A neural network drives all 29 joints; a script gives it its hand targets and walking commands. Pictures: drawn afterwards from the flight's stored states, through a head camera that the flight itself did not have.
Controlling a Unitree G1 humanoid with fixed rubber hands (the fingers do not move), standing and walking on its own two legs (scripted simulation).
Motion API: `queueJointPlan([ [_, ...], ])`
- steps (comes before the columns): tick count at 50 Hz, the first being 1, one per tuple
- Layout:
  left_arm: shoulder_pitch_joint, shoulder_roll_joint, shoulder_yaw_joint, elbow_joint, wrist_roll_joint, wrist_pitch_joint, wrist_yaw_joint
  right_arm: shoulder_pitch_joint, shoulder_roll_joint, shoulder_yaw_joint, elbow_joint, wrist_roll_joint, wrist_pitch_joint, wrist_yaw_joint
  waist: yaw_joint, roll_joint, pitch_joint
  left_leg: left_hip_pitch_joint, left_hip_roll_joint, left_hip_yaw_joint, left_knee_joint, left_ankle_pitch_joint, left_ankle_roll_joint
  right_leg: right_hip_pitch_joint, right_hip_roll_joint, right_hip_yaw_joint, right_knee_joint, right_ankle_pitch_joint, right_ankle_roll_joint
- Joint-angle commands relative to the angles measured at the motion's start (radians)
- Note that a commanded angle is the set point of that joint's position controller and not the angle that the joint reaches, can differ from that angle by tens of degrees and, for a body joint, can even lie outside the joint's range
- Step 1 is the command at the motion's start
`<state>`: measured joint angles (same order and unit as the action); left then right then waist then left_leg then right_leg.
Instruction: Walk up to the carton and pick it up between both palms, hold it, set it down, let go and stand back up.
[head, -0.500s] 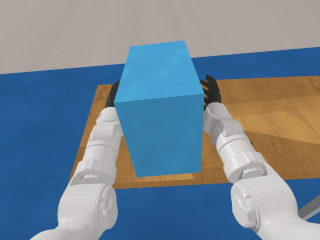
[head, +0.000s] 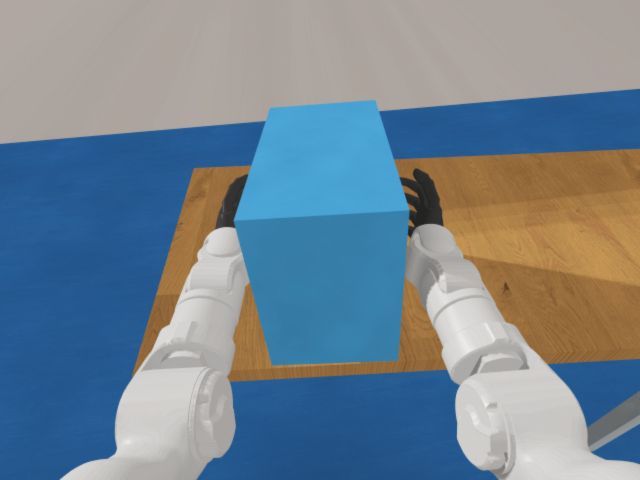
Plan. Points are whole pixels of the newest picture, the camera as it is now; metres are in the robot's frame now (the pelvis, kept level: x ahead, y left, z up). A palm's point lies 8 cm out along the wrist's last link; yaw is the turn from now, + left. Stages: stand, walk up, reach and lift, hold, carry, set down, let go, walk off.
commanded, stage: set down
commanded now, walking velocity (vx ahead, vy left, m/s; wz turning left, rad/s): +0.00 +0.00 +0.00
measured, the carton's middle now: (327, 221) +0.45 -0.02 +0.10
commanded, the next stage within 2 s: none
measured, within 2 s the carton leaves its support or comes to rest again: rests again in 1.62 s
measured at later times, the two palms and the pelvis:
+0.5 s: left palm (235, 243) +0.43 +0.11 +0.09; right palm (425, 244) +0.40 -0.14 +0.10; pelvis +0.00 +0.00 +0.00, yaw +0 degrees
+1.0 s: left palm (239, 249) +0.43 +0.11 +0.08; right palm (426, 258) +0.39 -0.14 +0.08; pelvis +0.00 +0.00 +0.00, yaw +0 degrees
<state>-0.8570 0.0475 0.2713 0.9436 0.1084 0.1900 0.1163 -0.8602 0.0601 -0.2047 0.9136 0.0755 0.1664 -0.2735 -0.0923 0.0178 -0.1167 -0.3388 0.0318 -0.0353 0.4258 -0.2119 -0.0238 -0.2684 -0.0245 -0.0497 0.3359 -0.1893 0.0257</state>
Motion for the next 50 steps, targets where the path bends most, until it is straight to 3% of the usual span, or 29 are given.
queueJointPlan([
  [1, -0.939, -0.669, -0.268, -0.126, -0.018, -0.186, -0.195, -0.831, 0.756, 0.206, -0.276, -0.155, -0.09, 0.167, -0.028, 0.012, -0.822, 0.252, -0.082, 0.026, -0.007, 0.395, -0.052, 0.365, 0.067, -0.017, 0.053, 0.631, 0.054],
  [13, -0.953, -0.626, -0.204, -0.067, 0.031, -0.237, -0.204, -0.771, 0.748, 0.094, -0.196, -0.271, -0.111, 0.201, -0.045, 0.016, -0.793, 0.195, -0.081, 0.042, -0.03, 0.359, -0.051, 0.392, 0.054, -0.02, 0.069, 0.633, 0.057],
  [42, -0.784, -0.6, -0.098, 0.065, 0.158, -0.336, -0.222, -0.676, 0.74, 0.003, -0.214, -0.465, -0.255, 0.261, -0.007, 0.001, -0.778, 0.082, -0.066, 0.078, -0.05, 0.357, -0.04, 0.452, 0.03, -0.028, 0.1, 0.727, 0.056],
  [50, -0.746, -0.58, -0.058, 0.103, 0.198, -0.353, -0.231, -0.624, 0.732, -0.035, -0.194, -0.511, -0.29, 0.272, 0.001, -0.003, -0.711, 0.063, -0.062, 0.09, -0.07, 0.323, -0.03, 0.446, 0.026, -0.031, 0.09, 0.689, 0.053],
])
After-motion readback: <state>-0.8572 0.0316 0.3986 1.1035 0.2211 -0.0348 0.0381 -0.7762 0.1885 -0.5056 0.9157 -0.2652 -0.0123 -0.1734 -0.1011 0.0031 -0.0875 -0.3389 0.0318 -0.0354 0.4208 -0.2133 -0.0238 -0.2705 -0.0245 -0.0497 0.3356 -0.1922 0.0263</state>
